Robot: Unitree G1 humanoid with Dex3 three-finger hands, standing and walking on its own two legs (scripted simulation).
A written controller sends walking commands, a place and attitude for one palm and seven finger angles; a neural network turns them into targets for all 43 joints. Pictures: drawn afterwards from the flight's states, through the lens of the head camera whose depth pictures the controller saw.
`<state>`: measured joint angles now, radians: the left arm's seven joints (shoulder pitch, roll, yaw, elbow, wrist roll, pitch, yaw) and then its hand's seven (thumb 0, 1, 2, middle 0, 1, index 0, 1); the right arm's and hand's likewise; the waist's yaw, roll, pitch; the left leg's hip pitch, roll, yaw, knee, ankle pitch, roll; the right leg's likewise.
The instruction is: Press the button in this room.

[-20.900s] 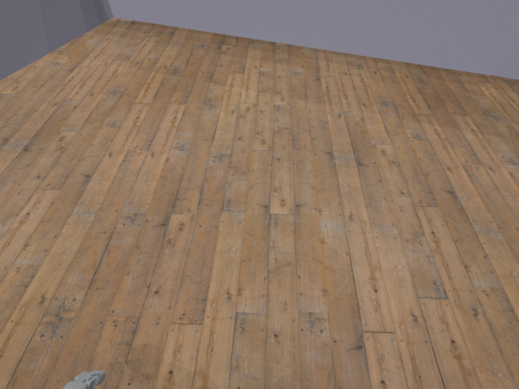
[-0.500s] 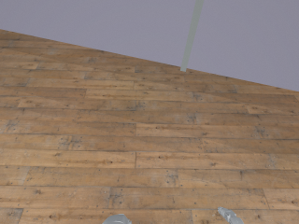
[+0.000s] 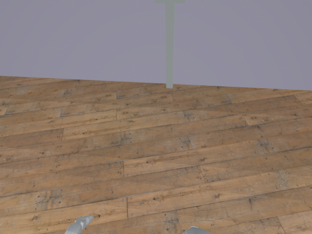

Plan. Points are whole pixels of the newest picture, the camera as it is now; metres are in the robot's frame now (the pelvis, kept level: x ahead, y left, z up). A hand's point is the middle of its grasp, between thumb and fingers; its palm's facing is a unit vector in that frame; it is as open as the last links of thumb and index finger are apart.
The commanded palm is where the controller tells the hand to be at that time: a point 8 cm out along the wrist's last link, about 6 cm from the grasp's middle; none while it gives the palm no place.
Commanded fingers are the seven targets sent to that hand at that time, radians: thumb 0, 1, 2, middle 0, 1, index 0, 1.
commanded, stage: turn or walk to find it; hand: left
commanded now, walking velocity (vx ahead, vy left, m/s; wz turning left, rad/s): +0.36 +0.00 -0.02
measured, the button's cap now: out of the picture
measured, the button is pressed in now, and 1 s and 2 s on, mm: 0 0 0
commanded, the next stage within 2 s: stand and wait in 0.12 s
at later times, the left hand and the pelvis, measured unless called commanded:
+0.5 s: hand out of the picture +0.10 +0.16 -0.17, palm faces +0.12 -0.99 -0.10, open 7.4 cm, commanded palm none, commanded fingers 0.00 0.90 0.90 -0.20 -0.30 -0.20 -0.30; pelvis +0.16 +0.02 +0.01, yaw +1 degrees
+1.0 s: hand (96, 230) +0.16 +0.20 -0.17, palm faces +0.09 -0.98 -0.16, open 7.4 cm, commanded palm none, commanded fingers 0.00 0.90 0.90 -0.20 -0.30 -0.20 -0.30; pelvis +0.22 +0.03 +0.01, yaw +2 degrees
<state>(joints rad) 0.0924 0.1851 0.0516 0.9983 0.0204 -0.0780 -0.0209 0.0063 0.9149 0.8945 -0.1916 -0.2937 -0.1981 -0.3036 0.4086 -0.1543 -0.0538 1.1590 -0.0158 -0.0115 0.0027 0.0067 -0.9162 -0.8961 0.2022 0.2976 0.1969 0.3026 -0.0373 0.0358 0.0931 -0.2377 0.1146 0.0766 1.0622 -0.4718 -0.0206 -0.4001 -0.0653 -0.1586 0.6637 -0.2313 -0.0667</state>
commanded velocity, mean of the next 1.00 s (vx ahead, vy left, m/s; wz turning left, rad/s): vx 0.11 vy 0.00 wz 0.00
